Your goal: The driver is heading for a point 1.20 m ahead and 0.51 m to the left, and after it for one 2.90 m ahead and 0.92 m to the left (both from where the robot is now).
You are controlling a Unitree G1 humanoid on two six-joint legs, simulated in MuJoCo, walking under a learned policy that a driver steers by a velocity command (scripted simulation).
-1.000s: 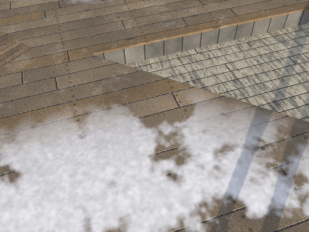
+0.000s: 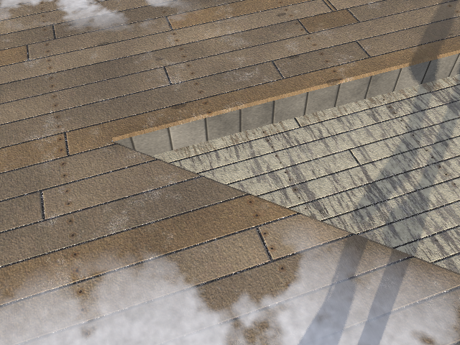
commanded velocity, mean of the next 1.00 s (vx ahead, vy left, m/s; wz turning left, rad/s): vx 0.50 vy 0.00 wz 0.53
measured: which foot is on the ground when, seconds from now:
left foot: up 0.00-0.38, down 0.40-0.90, up 0.92-1.00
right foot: down 0.00-0.38, up 0.40-0.88, down 0.90-1.00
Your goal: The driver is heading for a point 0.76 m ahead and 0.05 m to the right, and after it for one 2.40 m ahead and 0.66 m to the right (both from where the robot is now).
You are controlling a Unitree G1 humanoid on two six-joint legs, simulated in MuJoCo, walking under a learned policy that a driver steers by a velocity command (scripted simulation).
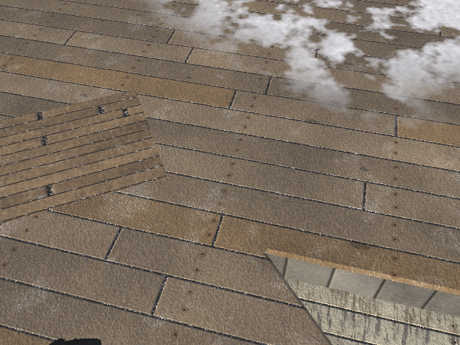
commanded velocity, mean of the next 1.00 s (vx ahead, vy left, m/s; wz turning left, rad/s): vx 0.50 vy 0.00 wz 0.02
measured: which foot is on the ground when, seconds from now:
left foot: up 0.00-0.38, down 0.40-0.96, up 0.98-1.00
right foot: down 0.00-0.42, up 0.44-0.92, down 0.94-1.00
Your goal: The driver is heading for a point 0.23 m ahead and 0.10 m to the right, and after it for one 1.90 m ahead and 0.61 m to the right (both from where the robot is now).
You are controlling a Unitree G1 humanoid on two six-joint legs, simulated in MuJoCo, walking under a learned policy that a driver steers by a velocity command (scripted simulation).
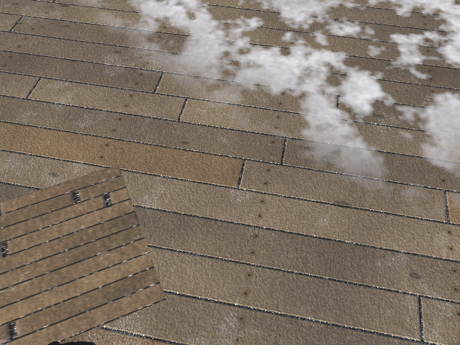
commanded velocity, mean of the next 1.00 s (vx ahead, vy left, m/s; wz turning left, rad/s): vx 0.50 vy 0.00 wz -0.57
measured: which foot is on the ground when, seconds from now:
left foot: up 0.00-0.38, down 0.40-0.94, up 0.96-1.00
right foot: down 0.00-0.42, up 0.44-0.92, down 0.94-1.00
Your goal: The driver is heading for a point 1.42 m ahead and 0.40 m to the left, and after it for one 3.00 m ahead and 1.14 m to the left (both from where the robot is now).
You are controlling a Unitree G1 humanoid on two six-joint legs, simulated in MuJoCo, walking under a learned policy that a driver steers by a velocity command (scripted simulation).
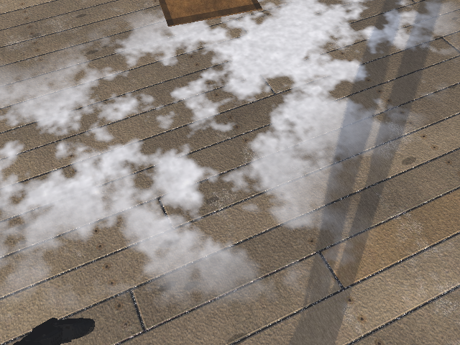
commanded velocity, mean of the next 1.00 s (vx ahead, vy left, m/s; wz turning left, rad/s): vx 0.50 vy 0.00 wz -0.05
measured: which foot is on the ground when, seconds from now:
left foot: up 0.00-0.44, down 0.46-0.98, up 1.00-1.00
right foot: down 0.00-0.48, up 0.50-0.94, down 0.96-1.00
